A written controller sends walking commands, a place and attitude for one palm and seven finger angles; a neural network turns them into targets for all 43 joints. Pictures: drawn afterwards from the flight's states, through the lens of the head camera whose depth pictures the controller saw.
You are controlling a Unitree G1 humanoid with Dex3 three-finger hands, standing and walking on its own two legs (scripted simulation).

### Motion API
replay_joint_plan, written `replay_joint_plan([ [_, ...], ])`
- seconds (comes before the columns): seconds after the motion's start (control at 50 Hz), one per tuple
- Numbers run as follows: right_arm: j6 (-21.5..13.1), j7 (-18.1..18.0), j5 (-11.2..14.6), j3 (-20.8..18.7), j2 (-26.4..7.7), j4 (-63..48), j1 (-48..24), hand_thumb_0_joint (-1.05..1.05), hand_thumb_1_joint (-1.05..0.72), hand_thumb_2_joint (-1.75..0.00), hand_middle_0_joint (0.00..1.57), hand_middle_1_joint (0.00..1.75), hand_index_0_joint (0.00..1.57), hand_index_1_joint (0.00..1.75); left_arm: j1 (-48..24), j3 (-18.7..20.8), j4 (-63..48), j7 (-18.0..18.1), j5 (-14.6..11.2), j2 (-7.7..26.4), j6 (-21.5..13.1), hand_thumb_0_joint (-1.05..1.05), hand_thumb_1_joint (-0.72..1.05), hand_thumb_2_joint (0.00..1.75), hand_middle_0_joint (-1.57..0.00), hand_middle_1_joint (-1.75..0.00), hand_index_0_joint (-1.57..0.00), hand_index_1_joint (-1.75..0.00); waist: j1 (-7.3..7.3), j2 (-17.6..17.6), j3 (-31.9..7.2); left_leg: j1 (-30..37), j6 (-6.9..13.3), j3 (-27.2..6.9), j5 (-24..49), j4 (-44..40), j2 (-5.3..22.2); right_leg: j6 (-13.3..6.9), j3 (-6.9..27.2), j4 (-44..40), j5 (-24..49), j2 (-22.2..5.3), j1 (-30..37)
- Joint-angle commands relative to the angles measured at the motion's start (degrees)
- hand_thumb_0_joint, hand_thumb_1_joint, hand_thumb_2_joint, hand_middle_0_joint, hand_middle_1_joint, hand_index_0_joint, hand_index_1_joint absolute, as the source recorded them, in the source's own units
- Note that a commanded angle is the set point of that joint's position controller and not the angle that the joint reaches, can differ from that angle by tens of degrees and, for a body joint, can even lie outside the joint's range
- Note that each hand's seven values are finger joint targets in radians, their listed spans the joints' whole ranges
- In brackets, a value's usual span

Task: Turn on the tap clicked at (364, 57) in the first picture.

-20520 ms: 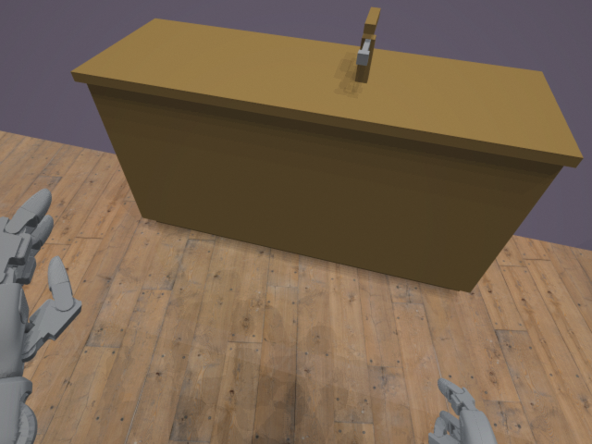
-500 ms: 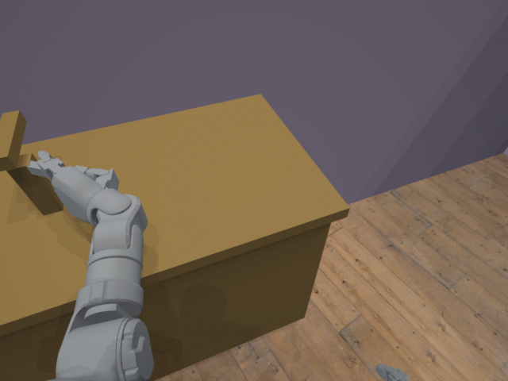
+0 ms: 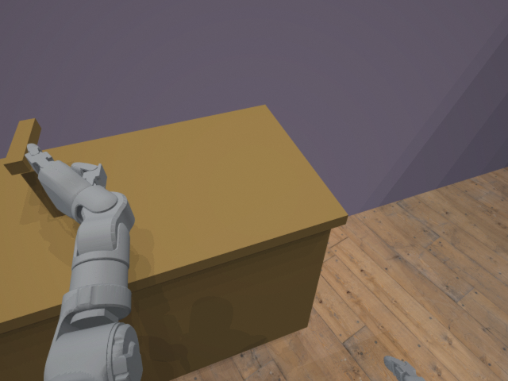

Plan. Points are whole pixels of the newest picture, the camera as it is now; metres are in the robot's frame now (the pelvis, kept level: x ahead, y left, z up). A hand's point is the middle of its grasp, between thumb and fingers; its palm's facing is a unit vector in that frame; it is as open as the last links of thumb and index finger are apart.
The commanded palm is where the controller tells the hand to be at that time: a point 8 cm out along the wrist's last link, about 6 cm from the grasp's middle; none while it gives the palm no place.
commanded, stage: lift the hand up off the lever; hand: left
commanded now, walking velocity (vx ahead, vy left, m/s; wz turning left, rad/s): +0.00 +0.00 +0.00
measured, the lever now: (88, 182) +0.42 +0.32 +0.11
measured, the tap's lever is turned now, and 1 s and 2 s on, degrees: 52 52 52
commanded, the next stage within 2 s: draw the hand back beside the body in 0.82 s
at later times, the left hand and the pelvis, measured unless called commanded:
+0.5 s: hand (99, 165) +0.39 +0.26 +0.18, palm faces +0.82 -0.58 -0.04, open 7.8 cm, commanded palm +0.34 +0.27 +0.17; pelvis +0.00 +0.01 +0.01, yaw +0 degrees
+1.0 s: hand (101, 165) +0.38 +0.25 +0.18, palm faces +0.73 -0.68 -0.08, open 7.8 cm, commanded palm +0.32 +0.27 +0.18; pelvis +0.00 +0.01 +0.01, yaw -1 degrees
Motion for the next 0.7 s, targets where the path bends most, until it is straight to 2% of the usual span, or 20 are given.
replay_joint_plan([
  [0.0, -3.1, -0.5, 0.5, -1.7, -6.4, -8.3, -6.7, 0.0, -0.9, -0.9, 0.2, 0.3, 0.2, 0.3, -23.5, -2.4, -12.6, -0.4, 0.5, 9.8, -2.1, 0.0, 0.9, 0.9, -0.15, -0.15, -0.15, -0.15, 0.11, -3.0, -12.1, 8.2, 2.8, 1.9, 10.8, -2.2, -0.3, 6.8, 5.4, -7.1, 25.5, -5.9, 3.6],
  [0.02, -3.3, -0.4, 0.4, -1.7, -6.2, -8.4, -6.8, 0.0, -0.9, -0.9, 0.2, 0.3, 0.2, 0.3, -23.6, -3.1, -13.7, -0.2, 0.4, 8.8, -2.4, 0.0, 0.9, 0.9, -0.15, -0.15, -0.15, -0.15, 0.19, -3.3, -12.2, 8.6, 2.7, 1.8, 11.6, -2.3, -0.3, 6.7, 5.2, -6.8, 26.4, -5.7, 3.8],
  [0.06, -3.1, -0.5, 0.4, -1.9, -6.5, -8.2, -6.8, 0.0, -0.9, -0.9, 0.2, 0.3, 0.2, 0.3, -21.7, -1.0, -13.5, -0.1, 0.6, 11.2, -2.5, 0.0, 0.9, 0.9, -0.15, -0.15, -0.15, -0.15, 0.97, -3.1, -12.7, 8.7, 2.6, 1.7, 12.1, -2.5, -0.3, 6.6, 5.0, -6.6, 26.4, -5.6, 4.3],
  [0.08, -3.3, -0.4, 0.6, -1.7, -6.1, -8.6, -7.6, 0.0, -0.9, -0.9, 0.2, 0.3, 0.2, 0.3, -23.0, -3.0, -14.6, -0.2, 0.5, 9.0, -2.5, 0.0, 0.9, 0.9, -0.15, -0.15, -0.15, -0.15, 0.47, -2.8, -12.1, 8.9, 2.7, 1.9, 11.9, -2.6, -0.4, 6.6, 5.1, -6.8, 25.9, -5.7, 3.8],
  [0.14, -3.4, -0.8, 0.5, -1.7, -6.2, -8.5, -8.3, 0.0, -0.9, -0.9, 0.2, 0.3, 0.2, 0.3, -24.1, -1.6, -16.0, 0.0, 0.5, 11.1, -2.5, 0.0, 0.9, 0.9, -0.15, -0.15, -0.15, -0.15, 0.51, -4.4, -12.7, 8.7, 2.7, 1.9, 11.6, -2.6, -0.2, 7.0, 5.7, -7.1, 26.6, -6.1, 4.9],
  [0.16, -3.3, -0.9, 0.5, -1.8, -6.2, -8.2, -8.3, 0.0, -0.9, -0.9, 0.2, 0.3, 0.2, 0.3, -24.3, -0.6, -16.6, 0.0, 0.7, 12.5, -2.5, 0.0, 0.9, 0.9, -0.15, -0.15, -0.15, -0.15, 1.16, -2.8, -12.9, 9.3, 2.6, 1.8, 12.1, -3.1, -0.3, 6.5, 5.3, -7.0, 25.8, -5.8, 4.8],
  [0.22, -3.7, -0.9, 0.4, -1.5, -5.7, -8.1, -8.9, 0.0, -0.9, -0.9, 0.2, 0.3, 0.2, 0.3, -26.4, -2.9, -16.9, 0.1, 1.0, 10.2, -2.0, 0.0, 0.9, 0.9, -0.15, -0.15, -0.15, -0.15, 0.55, -2.1, -12.8, 10.2, 2.6, 1.8, 11.8, -3.1, -0.2, 6.3, 5.2, -7.2, 24.0, -5.6, 3.9],
  [0.24, -3.7, -1.0, 0.4, -1.6, -5.9, -8.0, -8.9, 0.0, -0.9, -0.9, 0.2, 0.3, 0.2, 0.3, -26.9, -2.2, -16.9, 0.3, 1.2, 11.5, -1.9, 0.0, 0.9, 0.9, -0.15, -0.15, -0.15, -0.15, 0.63, -2.2, -13.1, 10.3, 2.6, 1.9, 12.1, -3.1, -0.1, 6.2, 5.2, -7.2, 24.1, -5.6, 4.2],
  [0.28, -3.7, -0.9, 0.4, -1.8, -5.8, -8.1, -9.0, 0.0, -0.9, -0.9, 0.2, 0.3, 0.2, 0.3, -25.9, -2.0, -17.6, 0.1, 1.1, 11.3, -1.9, 0.0, 0.9, 0.9, -0.15, -0.15, -0.15, -0.15, 1.09, -0.4, -14.3, 11.5, 2.5, 1.8, 13.5, -3.3, -0.1, 5.7, 4.9, -6.7, 24.1, -5.2, 4.4],
  [0.34, -3.8, -0.8, 0.4, -1.6, -5.8, -8.1, -9.0, 0.0, -0.9, -0.9, 0.2, 0.3, 0.2, 0.3, -24.4, -3.7, -16.4, -0.1, 0.7, 8.7, -0.7, 0.0, 0.9, 0.9, -0.15, -0.15, -0.15, -0.15, 0.92, -2.8, -13.3, 11.2, 2.4, 1.8, 13.8, -3.4, -0.2, 6.1, 4.6, -7.0, 25.8, -5.3, 4.8],
  [0.36, -3.7, -0.9, 0.5, -1.7, -6.1, -7.8, -9.1, 0.0, -0.9, -0.9, 0.2, 0.3, 0.2, 0.3, -23.7, -2.8, -15.5, -0.4, 0.5, 9.7, -0.3, 0.0, 0.9, 0.9, -0.15, -0.15, -0.15, -0.15, 1.25, -2.3, -12.7, 11.5, 2.4, 1.7, 13.7, -3.9, -0.2, 5.8, 4.4, -7.3, 24.6, -5.1, 4.3],
  [0.44, -3.7, -0.5, 0.7, -1.7, -5.7, -8.7, -9.7, 0.0, -0.9, -0.9, 0.2, 0.3, 0.2, 0.3, -22.4, -4.3, -18.3, -0.2, -0.3, 7.3, 0.5, 0.0, 0.9, 0.9, -0.15, -0.15, -0.15, -0.15, 1.76, -2.9, -13.8, 12.9, 2.2, 1.8, 15.8, -4.1, 0.0, 5.7, 4.0, -7.0, 26.5, -5.0, 5.8],
  [0.46, -3.4, -0.6, 0.7, -1.9, -5.9, -8.6, -9.9, 0.0, -0.9, -0.9, 0.2, 0.3, 0.2, 0.3, -21.5, -2.9, -18.4, -0.3, -0.4, 8.9, 0.6, 0.0, 0.9, 0.9, -0.15, -0.15, -0.15, -0.15, 2.32, -2.5, -13.4, 13.3, 2.2, 1.6, 16.3, -4.4, 0.0, 5.5, 3.7, -7.0, 25.8, -4.7, 5.5],
  [0.54, -3.4, -0.5, 0.8, -1.5, -5.7, -8.5, -11.1, 0.0, -0.9, -0.9, 0.2, 0.3, 0.2, 0.3, -23.7, -4.4, -19.7, 0.2, -0.4, 7.6, 1.8, 0.0, 0.9, 0.9, -0.15, -0.15, -0.15, -0.15, 1.77, -4.2, -12.0, 12.9, 2.2, 1.9, 15.4, -4.8, 0.2, 5.8, 4.0, -7.8, 25.4, -5.0, 5.6],
  [0.56, -3.3, -0.6, 0.8, -1.6, -5.8, -8.3, -11.0, 0.0, -0.9, -0.9, 0.2, 0.3, 0.2, 0.3, -23.9, -2.8, -20.2, 0.3, -0.3, 9.6, 1.6, 0.0, 0.9, 0.9, -0.15, -0.15, -0.15, -0.15, 2.32, -3.5, -12.3, 13.6, 2.1, 1.8, 16.1, -5.1, 0.2, 5.5, 3.8, -7.8, 25.2, -4.8, 5.6],
  [0.6, -3.2, -0.6, 0.8, -1.5, -5.5, -8.8, -11.6, 0.0, -0.9, -0.9, 0.2, 0.3, 0.2, 0.3, -23.0, -2.1, -21.3, 0.5, -0.4, 10.3, 1.7, 0.0, 0.9, 0.9, -0.15, -0.15, -0.15, -0.15, 2.7, -3.1, -13.4, 13.3, 2.1, 2.2, 16.3, -5.0, 0.1, 5.8, 4.3, -7.7, 26.6, -5.1, 7.1],
  [0.62, -3.0, -0.5, 0.7, -1.3, -5.4, -8.5, -11.7, 0.0, -0.9, -0.9, 0.2, 0.3, 0.2, 0.3, -23.4, -2.5, -21.2, 0.5, 0.0, 10.0, 2.0, 0.0, 0.9, 0.9, -0.15, -0.15, -0.15, -0.15, 2.35, -3.3, -13.0, 13.2, 2.1, 2.3, 16.6, -4.9, 0.3, 5.9, 4.3, -7.8, 27.4, -5.3, 7.2],
  [0.64, -3.0, -0.5, 0.7, -1.4, -5.4, -8.6, -11.7, 0.0, -0.9, -0.9, 0.2, 0.3, 0.2, 0.3, -23.2, -3.1, -21.7, 0.5, 0.2, 9.2, 2.1, 0.0, 0.9, 0.9, -0.15, -0.15, -0.15, -0.15, 2.47, -2.8, -13.8, 13.7, 2.0, 2.5, 17.2, -4.9, 0.3, 5.7, 4.1, -7.5, 27.7, -5.2, 7.5],
  [0.66, -2.8, -0.5, 0.7, -1.6, -5.6, -8.6, -11.8, 0.0, -0.9, -0.9, 0.2, 0.3, 0.2, 0.3, -21.4, -2.4, -21.2, 0.3, 0.2, 10.0, 2.3, 0.0, 0.9, 0.9, -0.15, -0.15, -0.15, -0.15, 2.92, -1.9, -13.5, 14.0, 1.9, 2.1, 17.4, -5.2, 0.2, 5.4, 3.9, -7.6, 26.5, -4.8, 6.9],
  [0.68, -2.8, -0.4, 0.9, -1.4, -5.4, -8.6, -11.8, 0.0, -0.9, -0.9, 0.2, 0.3, 0.2, 0.3, -22.1, -3.4, -21.1, 0.2, 0.0, 9.0, 2.4, 0.0, 0.9, 0.9, -0.15, -0.15, -0.15, -0.15, 2.47, -2.4, -12.5, 14.0, 2.0, 2.2, 17.1, -5.4, 0.4, 5.4, 3.9, -7.8, 25.9, -4.9, 6.8],
])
